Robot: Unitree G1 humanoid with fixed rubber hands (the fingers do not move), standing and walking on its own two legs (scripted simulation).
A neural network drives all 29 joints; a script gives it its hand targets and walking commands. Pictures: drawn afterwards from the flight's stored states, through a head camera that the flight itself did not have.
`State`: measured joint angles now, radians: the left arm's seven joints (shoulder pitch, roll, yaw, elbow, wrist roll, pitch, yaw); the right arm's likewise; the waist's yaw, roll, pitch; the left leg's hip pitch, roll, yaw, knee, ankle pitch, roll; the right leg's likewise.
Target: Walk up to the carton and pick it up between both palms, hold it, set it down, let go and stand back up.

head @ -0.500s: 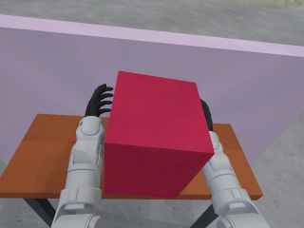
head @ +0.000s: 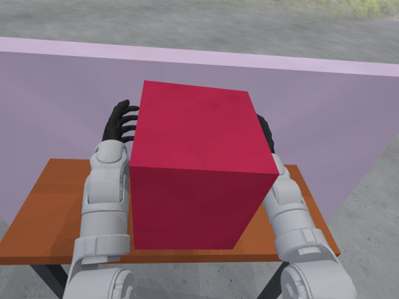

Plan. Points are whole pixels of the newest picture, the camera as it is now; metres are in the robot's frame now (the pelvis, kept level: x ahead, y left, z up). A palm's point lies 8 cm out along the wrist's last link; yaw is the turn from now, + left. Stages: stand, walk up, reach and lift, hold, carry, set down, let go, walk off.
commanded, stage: reach and lift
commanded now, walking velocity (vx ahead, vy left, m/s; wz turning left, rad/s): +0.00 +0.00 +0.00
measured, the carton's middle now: (191, 170) +0.34 +0.00 +0.13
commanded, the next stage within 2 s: hold in 0.98 s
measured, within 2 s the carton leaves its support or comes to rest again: neither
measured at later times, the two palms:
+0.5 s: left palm (112, 133) +0.38 +0.14 +0.20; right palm (262, 145) +0.37 -0.15 +0.17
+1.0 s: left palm (116, 127) +0.37 +0.13 +0.21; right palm (270, 137) +0.37 -0.16 +0.19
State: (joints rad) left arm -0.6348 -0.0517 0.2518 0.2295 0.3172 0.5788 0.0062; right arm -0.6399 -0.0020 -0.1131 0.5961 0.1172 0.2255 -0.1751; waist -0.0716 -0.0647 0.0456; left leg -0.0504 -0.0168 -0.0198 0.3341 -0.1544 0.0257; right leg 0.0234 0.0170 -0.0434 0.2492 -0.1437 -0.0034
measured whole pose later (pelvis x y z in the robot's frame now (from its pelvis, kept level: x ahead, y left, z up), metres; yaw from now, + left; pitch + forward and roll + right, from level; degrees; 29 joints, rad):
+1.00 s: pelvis +0.00 -0.01 +0.00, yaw -1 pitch -9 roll -1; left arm -0.68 -0.05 0.29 0.18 0.34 0.68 -0.01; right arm -0.72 -0.03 -0.08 0.62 0.17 0.29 -0.18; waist -0.08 -0.06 0.03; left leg -0.01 -0.01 -0.01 0.32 -0.16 0.02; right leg 0.06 0.03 -0.04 0.25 -0.15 -0.01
